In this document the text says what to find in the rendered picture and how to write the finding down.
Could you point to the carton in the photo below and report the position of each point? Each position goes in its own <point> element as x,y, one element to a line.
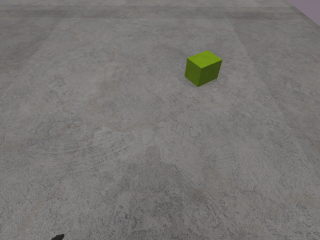
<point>202,68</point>

